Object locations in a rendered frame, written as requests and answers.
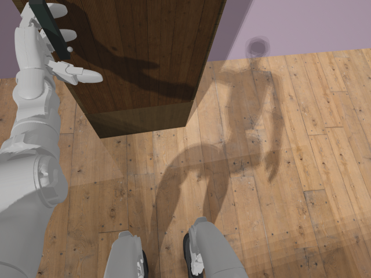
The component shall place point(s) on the handle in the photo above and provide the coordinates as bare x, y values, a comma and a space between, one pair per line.
48, 24

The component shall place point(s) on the right robot foot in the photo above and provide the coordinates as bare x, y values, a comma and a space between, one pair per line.
187, 257

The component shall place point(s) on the robot left hand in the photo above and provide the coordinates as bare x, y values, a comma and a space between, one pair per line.
33, 47

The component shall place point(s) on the left robot upper arm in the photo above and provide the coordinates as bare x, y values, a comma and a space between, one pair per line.
30, 189

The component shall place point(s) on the robot left thigh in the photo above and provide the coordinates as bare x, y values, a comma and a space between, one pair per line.
126, 254

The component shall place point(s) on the cupboard door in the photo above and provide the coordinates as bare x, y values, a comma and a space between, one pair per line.
149, 52

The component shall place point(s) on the robot left forearm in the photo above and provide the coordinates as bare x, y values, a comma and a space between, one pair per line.
36, 129

